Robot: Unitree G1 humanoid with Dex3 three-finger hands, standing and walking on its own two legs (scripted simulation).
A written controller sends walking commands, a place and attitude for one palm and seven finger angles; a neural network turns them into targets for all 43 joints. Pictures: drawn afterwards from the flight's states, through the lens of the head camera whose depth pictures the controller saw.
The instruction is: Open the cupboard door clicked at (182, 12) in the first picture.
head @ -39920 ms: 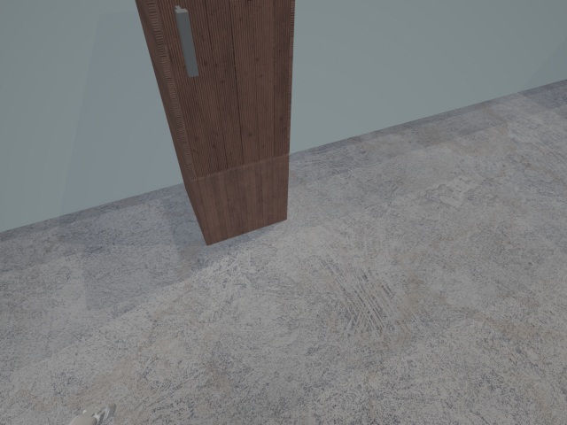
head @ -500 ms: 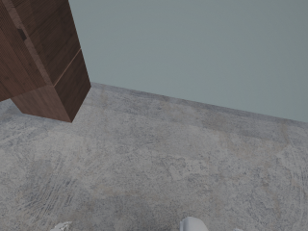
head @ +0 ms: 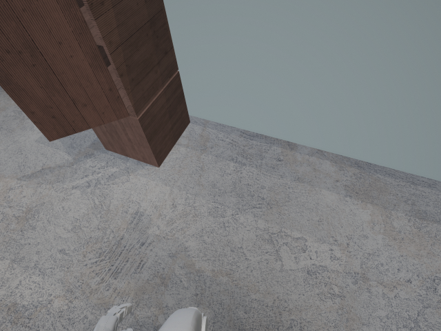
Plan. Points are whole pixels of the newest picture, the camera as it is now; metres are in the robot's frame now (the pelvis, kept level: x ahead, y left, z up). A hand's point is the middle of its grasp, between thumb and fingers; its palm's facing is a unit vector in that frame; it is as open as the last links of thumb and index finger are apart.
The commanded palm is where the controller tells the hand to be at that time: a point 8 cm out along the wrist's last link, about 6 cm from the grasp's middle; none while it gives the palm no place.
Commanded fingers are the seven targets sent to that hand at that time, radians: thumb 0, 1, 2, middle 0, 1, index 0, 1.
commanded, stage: turn to face it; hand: left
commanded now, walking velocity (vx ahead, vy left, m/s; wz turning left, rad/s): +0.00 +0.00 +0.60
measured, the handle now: out of the picture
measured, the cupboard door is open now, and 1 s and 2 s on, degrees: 46 46 46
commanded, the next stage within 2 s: take the last steps up to it in 0.48 s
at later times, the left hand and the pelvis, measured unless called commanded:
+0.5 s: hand out of the picture -0.04 +0.25 -0.18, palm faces +0.33 -0.91 -0.24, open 7.4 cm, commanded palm none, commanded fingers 0.00 0.90 0.90 -0.20 -0.30 -0.20 -0.30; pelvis +0.00 +0.04 -0.01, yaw +16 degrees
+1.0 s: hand out of the picture -0.01 +0.20 -0.16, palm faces +0.41 -0.88 -0.22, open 7.3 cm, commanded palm none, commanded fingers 0.00 0.90 0.90 -0.20 -0.30 -0.20 -0.30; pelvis +0.05 +0.03 +0.01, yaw +23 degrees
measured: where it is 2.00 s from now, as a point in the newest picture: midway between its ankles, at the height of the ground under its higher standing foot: (180, 298)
